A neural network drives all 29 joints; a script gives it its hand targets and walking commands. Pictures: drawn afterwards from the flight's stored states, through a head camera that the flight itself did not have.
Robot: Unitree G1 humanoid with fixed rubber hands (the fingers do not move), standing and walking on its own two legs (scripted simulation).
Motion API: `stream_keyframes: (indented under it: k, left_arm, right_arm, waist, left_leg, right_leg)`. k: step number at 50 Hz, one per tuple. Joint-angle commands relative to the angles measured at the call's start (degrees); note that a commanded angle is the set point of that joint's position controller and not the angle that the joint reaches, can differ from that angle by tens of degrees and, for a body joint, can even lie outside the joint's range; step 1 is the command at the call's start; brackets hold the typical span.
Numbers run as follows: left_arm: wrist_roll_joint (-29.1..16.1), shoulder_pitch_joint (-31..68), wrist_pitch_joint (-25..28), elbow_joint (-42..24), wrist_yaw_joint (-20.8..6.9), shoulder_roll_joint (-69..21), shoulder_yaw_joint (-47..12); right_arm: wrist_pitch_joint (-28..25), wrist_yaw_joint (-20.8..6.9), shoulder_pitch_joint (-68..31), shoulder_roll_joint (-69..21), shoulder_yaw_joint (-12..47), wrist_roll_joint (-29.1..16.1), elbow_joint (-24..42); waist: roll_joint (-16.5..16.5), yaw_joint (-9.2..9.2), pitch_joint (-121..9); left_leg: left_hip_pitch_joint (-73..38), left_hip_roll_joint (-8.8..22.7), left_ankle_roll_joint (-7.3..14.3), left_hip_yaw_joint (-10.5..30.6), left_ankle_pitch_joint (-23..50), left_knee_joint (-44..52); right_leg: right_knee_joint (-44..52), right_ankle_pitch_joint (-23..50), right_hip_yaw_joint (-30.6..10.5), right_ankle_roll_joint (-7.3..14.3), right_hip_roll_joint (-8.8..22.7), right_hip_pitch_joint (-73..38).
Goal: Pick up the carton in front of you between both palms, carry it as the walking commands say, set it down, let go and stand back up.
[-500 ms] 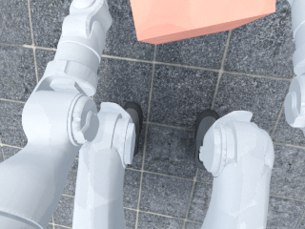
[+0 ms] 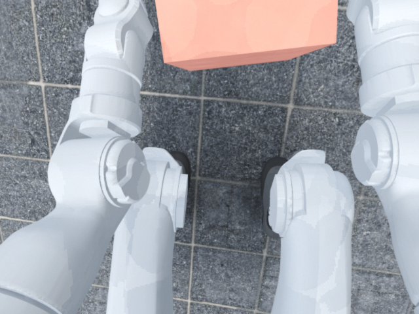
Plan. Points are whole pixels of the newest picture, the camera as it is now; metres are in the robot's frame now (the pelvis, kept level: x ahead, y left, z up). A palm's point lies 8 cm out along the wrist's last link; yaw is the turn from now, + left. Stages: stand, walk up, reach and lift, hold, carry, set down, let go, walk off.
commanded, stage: reach and lift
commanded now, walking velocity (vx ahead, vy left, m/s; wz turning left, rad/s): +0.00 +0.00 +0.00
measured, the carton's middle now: out of the picture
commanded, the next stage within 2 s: none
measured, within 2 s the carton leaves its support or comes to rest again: neither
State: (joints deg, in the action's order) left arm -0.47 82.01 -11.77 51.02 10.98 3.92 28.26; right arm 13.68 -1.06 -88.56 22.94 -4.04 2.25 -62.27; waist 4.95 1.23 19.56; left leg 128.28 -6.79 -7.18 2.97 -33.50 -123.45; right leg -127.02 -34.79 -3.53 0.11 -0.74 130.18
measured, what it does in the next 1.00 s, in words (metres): rises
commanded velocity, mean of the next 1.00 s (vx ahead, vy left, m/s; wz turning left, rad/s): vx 0.00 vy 0.00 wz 0.00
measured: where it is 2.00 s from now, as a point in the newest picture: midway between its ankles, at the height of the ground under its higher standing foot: (222, 205)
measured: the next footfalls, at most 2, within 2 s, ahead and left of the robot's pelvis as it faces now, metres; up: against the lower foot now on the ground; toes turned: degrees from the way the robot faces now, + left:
none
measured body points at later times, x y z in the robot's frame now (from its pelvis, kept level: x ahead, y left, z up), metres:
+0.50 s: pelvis -0.01 +0.02 +0.10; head +0.26 -0.04 +0.45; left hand +0.51 +0.10 +0.03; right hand +0.51 -0.20 +0.02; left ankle +0.12 +0.15 -0.34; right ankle +0.10 -0.12 -0.34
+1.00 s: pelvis +0.03 +0.02 +0.21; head +0.22 -0.03 +0.62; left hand +0.48 +0.11 +0.17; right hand +0.46 -0.19 +0.16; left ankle +0.12 +0.15 -0.34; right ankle +0.10 -0.12 -0.34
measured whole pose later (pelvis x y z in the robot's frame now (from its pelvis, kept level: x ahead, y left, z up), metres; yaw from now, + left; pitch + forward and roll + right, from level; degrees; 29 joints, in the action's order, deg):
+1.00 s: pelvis +0.03 +0.02 +0.21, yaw -7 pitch +36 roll +1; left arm 10.0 43.9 -18.8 32.6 6.2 -7.9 28.5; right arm 22.5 0.9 -49.0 1.3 -19.0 12.5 -40.8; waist 1.8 1.3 -12.0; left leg 91.4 -6.4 -4.3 6.6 -28.5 -83.4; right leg -83.8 -27.1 -6.7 -2.8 -5.4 93.0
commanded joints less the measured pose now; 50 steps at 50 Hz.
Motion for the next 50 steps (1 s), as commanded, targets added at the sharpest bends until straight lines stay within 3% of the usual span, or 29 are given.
stream_keyframes:
  k: [1,2,4,6,7,8,10,11,12,13,16,17,19,21,23,25,28,29,32,33,34,36,39,41,42,44,45,47,50]
  left_arm:
    - [-6.4,27.0,-0.7,-6.4,-14.4,-57.6,-24.2]
    - [-6.7,28.8,-0.8,-10.2,-13.8,-58.6,-27.6]
    - [-7.3,30.5,-1.6,-15.4,-13.5,-58.6,-30.5]
    - [-7.3,31.8,-2.1,-15.5,-13.8,-58.5,-30.3]
    - [-5.0,32.1,-3.1,-17.5,-13.4,-58.0,-31.0]
    - [-4.8,31.9,-3.2,-20.7,-13.0,-58.7,-32.7]
    - [-3.5,29.6,-4.7,-19.6,-13.1,-60.9,-32.5]
    - [-2.2,28.4,-4.4,-17.5,-13.4,-58.0,-29.8]
    - [-3.0,30.4,-5.5,-21.4,-13.6,-63.5,-33.5]
    - [0.6,24.9,-5.9,-14.3,-14.1,-58.8,-27.7]
    - [1.8,27.8,-6.6,-14.9,-15.2,-61.0,-27.9]
    - [4.5,23.6,-7.2,-11.2,-15.4,-59.3,-23.6]
    - [5.8,24.7,-7.9,-10.0,-15.4,-61.8,-22.5]
    - [5.2,24.3,-8.0,-9.6,-16.3,-63.6,-21.4]
    - [8.6,19.6,-8.6,-5.1,-16.5,-61.9,-19.3]
    - [7.7,21.4,-7.5,-8.4,-17.4,-62.8,-20.7]
    - [8.1,16.4,-8.4,-5.4,-17.8,-64.4,-20.0]
    - [5.3,17.2,-8.0,-8.7,-18.2,-67.5,-24.8]
    - [6.5,16.5,-8.1,-9.5,-19.2,-64.1,-24.5]
    - [4.2,16.4,-8.2,-13.8,-19.5,-67.6,-28.5]
    - [3.7,15.5,-8.2,-12.7,-19.5,-66.5,-27.5]
    - [2.3,17.3,-9.1,-13.6,-19.8,-67.7,-31.3]
    - [2.0,11.2,-9.7,-12.4,-19.9,-70.5,-33.0]
    - [0.7,11.7,-9.0,-17.9,-20.0,-67.3,-34.8]
    - [1.5,3.8,-10.1,-10.5,-20.1,-71.4,-35.0]
    - [0.5,1.9,-8.5,-14.7,-20.5,-71.1,-36.2]
    - [2.5,3.8,-9.0,-13.1,-20.6,-66.3,-34.3]
    - [1.8,-0.5,-8.7,-12.9,-20.4,-70.8,-35.7]
    - [2.0,-0.5,-8.3,-14.5,-20.3,-68.1,-35.7]
  right_arm:
    - [-3.0,-13.9,-31.6,-55.0,14.5,-8.6,22.3]
    - [-2.4,-13.8,-28.8,-58.0,15.8,-9.3,20.4]
    - [-1.5,-12.5,-27.7,-62.7,17.1,-10.4,26.4]
    - [0.1,-11.9,-27.7,-63.9,18.1,-9.4,24.7]
    - [0.1,-11.7,-27.3,-66.3,18.4,-11.5,27.5]
    - [1.1,-11.6,-23.7,-65.5,17.5,-8.4,26.8]
    - [2.2,-11.3,-24.1,-69.0,18.7,-9.0,27.7]
    - [3.1,-11.8,-19.1,-69.6,15.6,-7.2,19.8]
    - [2.3,-11.6,-21.8,-67.2,16.5,-7.7,27.4]
    - [4.4,-11.5,-18.3,-69.7,12.9,-5.0,16.2]
    - [4.3,-12.5,-15.8,-70.3,8.5,-1.5,17.5]
    - [5.5,-12.8,-11.5,-70.8,3.9,2.4,7.9]
    - [4.8,-13.0,-16.7,-71.3,4.6,0.9,12.0]
    - [4.9,-12.9,-13.8,-70.6,2.7,3.5,10.7]
    - [5.4,-13.7,-15.6,-71.8,1.5,3.4,8.9]
    - [4.7,-13.8,-13.5,-72.0,0.5,4.1,12.2]
    - [5.3,-13.6,-13.9,-75.3,1.0,4.5,12.8]
    - [4.6,-13.6,-12.2,-72.8,2.2,5.1,15.3]
    - [5.9,-13.8,-8.5,-77.7,3.0,4.2,14.3]
    - [6.2,-13.6,-6.4,-79.1,6.4,3.5,18.2]
    - [5.7,-13.5,-10.7,-79.4,8.0,0.9,22.4]
    - [6.8,-12.7,-10.2,-78.5,8.9,1.9,20.4]
    - [6.4,-12.6,-9.4,-81.4,12.1,-1.1,25.2]
    - [7.7,-12.2,1.4,-86.1,11.7,0.7,20.1]
    - [5.9,-11.8,-4.7,-82.8,14.0,-1.5,28.3]
    - [6.5,-11.7,0.5,-86.4,16.4,-1.4,26.0]
    - [6.8,-11.8,2.1,-83.2,12.6,-0.9,21.6]
    - [5.8,-11.3,6.5,-81.9,12.3,1.7,23.3]
    - [5.7,-11.3,6.3,-85.6,12.1,-0.3,22.1]
  waist:
    - [-11.5,-3.02,-84.8]
    - [-9.4,-2.42,-88.4]
    - [-14.9,-1.45,-99.3]
    - [-16.5,-1.75,-95.1]
    - [-13.2,2.84,-97.3]
    - [-13.1,-0.74,-103.6]
    - [-14.3,2.53,-100.4]
    - [-14.5,0.38,-90.8]
    - [-11.1,-1.65,-100.3]
    - [-12.8,1.95,-86.5]
    - [-9.8,-1.81,-81.7]
    - [-11.3,0.27,-73.9]
    - [-9.2,0.80,-77.7]
    - [-7.9,-1.78,-78.6]
    - [-8.7,2.15,-76.9]
    - [-8.2,-0.83,-78.8]
    - [-8.5,0.23,-82.1]
    - [-6.8,-3.91,-83.7]
    - [-6.2,-0.20,-83.0]
    - [-8.0,-3.27,-88.6]
    - [-9.0,1.36,-93.2]
    - [-9.6,-3.13,-90.0]
    - [-8.2,0.45,-90.3]
    - [-11.9,-2.61,-91.9]
    - [-8.1,-0.02,-89.2]
    - [-11.7,-0.37,-90.2]
    - [-8.1,0.94,-80.9]
    - [-7.5,-2.24,-78.4]
    - [-6.8,0.38,-78.9]
  left_leg:
    - [-32.7,-4.1,4.1,-9.9,29.1,6.1]
    - [-33.1,-4.3,3.7,-11.4,31.2,6.0]
    - [-29.0,-4.6,3.4,-12.6,27.4,7.3]
    - [-30.0,-4.3,3.5,-12.0,25.5,9.3]
    - [-29.6,-4.0,3.7,-12.3,23.8,11.5]
    - [-35.1,-4.3,3.3,-12.2,27.1,11.7]
    - [-37.6,-4.6,4.2,-11.7,23.8,14.6]
    - [-31.8,-4.3,3.8,-11.5,20.8,15.1]
    - [-38.3,-4.2,3.4,-10.8,22.1,15.3]
    - [-33.9,-4.2,4.0,-10.8,18.6,18.3]
    - [-35.5,-4.2,3.4,-10.2,14.2,22.2]
    - [-31.3,-4.8,3.8,-10.0,8.6,24.2]
    - [-35.0,-4.0,4.1,-10.2,7.7,25.1]
    - [-36.3,-4.1,4.0,-9.1,8.6,27.6]
    - [-37.5,-4.1,4.3,-9.6,7.5,30.5]
    - [-37.5,-4.8,4.3,-10.1,8.9,30.7]
    - [-43.6,-4.8,4.6,-9.7,9.4,34.4]
    - [-42.0,-4.4,3.6,-8.6,11.2,33.5]
    - [-42.0,-5.0,3.8,-9.4,13.1,36.5]
    - [-46.4,-4.5,4.0,-8.6,16.5,37.0]
    - [-47.9,-4.8,4.1,-9.5,16.8,37.0]
    - [-45.6,-4.7,3.7,-9.2,14.0,37.7]
    - [-49.4,-4.5,4.3,-8.2,14.1,40.4]
    - [-53.1,-4.6,4.4,-7.7,15.8,42.1]
    - [-53.8,-4.5,4.4,-8.0,16.1,42.8]
    - [-55.9,-4.4,4.4,-7.0,18.2,44.4]
    - [-52.8,-4.3,4.4,-7.6,17.6,45.2]
    - [-55.6,-4.2,4.2,-5.5,17.0,47.6]
    - [-61.3,-4.2,4.5,-5.6,14.5,51.6]
  right_leg:
    - [11.5,35.5,6.3,0.5,-4.3,-47.3]
    - [12.6,37.6,5.1,0.7,-4.6,-49.8]
    - [12.9,43.7,5.0,-0.8,-5.0,-63.8]
    - [15.0,37.2,6.0,-1.2,-5.5,-59.4]
    - [16.2,35.5,5.4,-1.1,-5.6,-60.3]
    - [17.2,36.0,6.8,-1.7,-6.5,-59.3]
    - [19.9,30.3,7.0,-1.8,-7.0,-55.9]
    - [20.5,27.4,8.1,-2.0,-7.2,-49.2]
    - [22.5,26.7,7.6,-1.2,-7.9,-53.1]
    - [23.9,22.5,8.0,-2.1,-7.5,-45.4]
    - [27.6,17.2,8.9,-0.8,-9.0,-40.5]
    - [29.6,11.3,9.0,-0.8,-7.9,-38.6]
    - [31.2,7.7,7.8,-0.6,-8.3,-39.0]
    - [32.6,10.8,8.1,0.0,-8.3,-43.2]
    - [35.5,8.5,7.8,-0.6,-7.9,-42.8]
    - [36.8,10.5,7.3,-0.1,-8.2,-45.2]
    - [38.7,11.2,8.7,-1.1,-8.2,-48.1]
    - [38.0,13.7,9.4,-0.5,-8.1,-48.3]
    - [40.6,17.9,7.0,-0.6,-8.0,-52.7]
    - [41.4,21.8,8.1,-1.0,-8.9,-56.8]
    - [41.9,21.6,6.9,-1.4,-8.4,-59.8]
    - [43.3,19.5,8.1,-1.6,-8.9,-62.9]
    - [45.2,17.9,7.2,-1.8,-8.6,-65.8]
    - [47.3,22.2,6.4,-2.0,-8.8,-68.9]
    - [48.0,20.5,6.5,-2.3,-8.1,-70.5]
    - [50.0,23.4,5.8,-2.9,-8.6,-73.0]
    - [49.8,22.3,5.5,-2.4,-8.5,-67.5]
    - [52.5,22.1,5.3,-1.7,-8.2,-69.5]
    - [54.7,19.4,5.0,-1.8,-8.6,-73.6]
